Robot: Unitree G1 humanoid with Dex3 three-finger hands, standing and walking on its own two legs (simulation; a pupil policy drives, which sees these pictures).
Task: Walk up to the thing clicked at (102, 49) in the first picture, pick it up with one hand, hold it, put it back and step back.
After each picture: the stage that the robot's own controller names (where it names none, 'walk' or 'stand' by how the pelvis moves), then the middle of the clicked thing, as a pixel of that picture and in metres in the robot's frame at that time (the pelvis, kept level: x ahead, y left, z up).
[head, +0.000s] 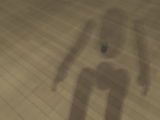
stand; (104, 47) +1.35 -0.23 -0.72
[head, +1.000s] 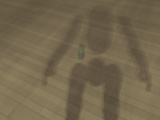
walk; (81, 53) +1.24 +0.12 -0.70
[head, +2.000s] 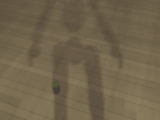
walk; (55, 87) +0.75 +0.28 -0.71
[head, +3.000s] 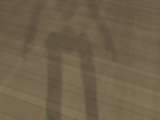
walk; out of the picture +0.44 +0.21 -0.70
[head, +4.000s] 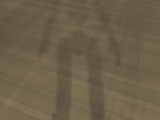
stand; out of the picture +0.37 +0.20 -0.72
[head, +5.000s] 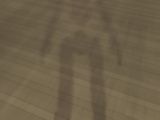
stand; out of the picture +0.39 +0.20 -0.73
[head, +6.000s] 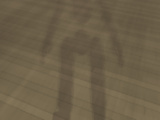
stand; out of the picture +0.38 +0.21 -0.73
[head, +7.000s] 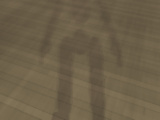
stand; out of the picture +0.38 +0.21 -0.73
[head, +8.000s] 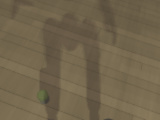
go down; (43, 97) +0.42 +0.21 -0.56
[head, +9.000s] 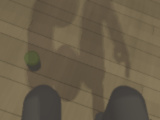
go down; (33, 61) +0.47 +0.22 -0.32
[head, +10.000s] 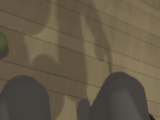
close in; out of the picture +0.46 +0.25 -0.25
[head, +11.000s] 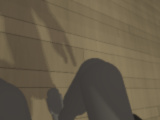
close; out of the picture +0.45 +0.29 -0.23
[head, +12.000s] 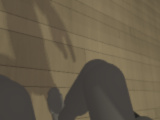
lift; out of the picture +0.44 +0.28 -0.23
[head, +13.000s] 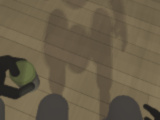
lift; (26, 78) +0.34 +0.20 -0.05
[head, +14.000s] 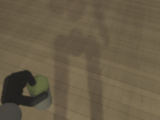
hold; (40, 93) +0.32 +0.16 +0.00
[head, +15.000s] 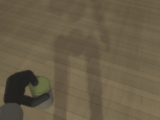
hold; (42, 93) +0.33 +0.16 -0.01
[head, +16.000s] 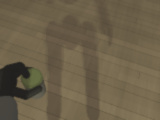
crouch; (34, 84) +0.36 +0.17 -0.06
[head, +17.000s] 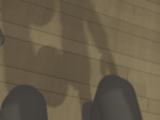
lower; out of the picture +0.50 +0.24 -0.10
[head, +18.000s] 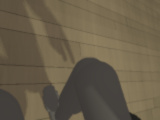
lower; out of the picture +0.45 +0.28 -0.24
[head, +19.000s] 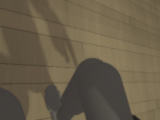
lower; out of the picture +0.46 +0.28 -0.23
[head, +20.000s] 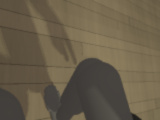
lower; out of the picture +0.46 +0.28 -0.23
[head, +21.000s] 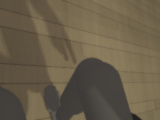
lower; out of the picture +0.46 +0.28 -0.23
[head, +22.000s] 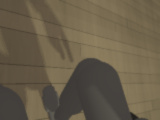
open; out of the picture +0.45 +0.26 -0.24
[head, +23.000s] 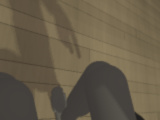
stand; out of the picture +0.45 +0.25 -0.24
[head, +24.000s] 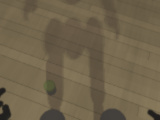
walk; (50, 88) +0.44 +0.18 -0.51
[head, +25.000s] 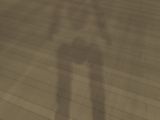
stand; out of the picture +0.39 +0.16 -0.67
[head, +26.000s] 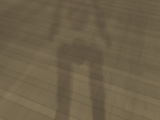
stand; out of the picture +0.40 +0.17 -0.67
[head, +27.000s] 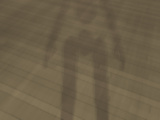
stand; out of the picture +0.40 +0.15 -0.71
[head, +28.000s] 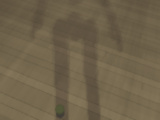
walk; (60, 111) +0.45 +0.13 -0.70
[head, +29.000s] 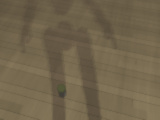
walk; (62, 91) +0.61 +0.18 -0.69
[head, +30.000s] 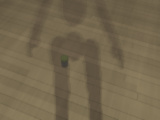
walk; (64, 61) +0.91 +0.19 -0.69
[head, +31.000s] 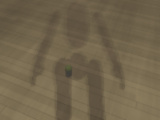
stand; (68, 71) +1.03 +0.16 -0.72
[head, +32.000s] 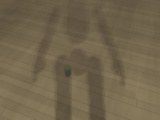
stand; (67, 70) +1.01 +0.17 -0.73
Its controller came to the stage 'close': yes
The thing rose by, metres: 0.71
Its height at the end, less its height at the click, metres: +0.00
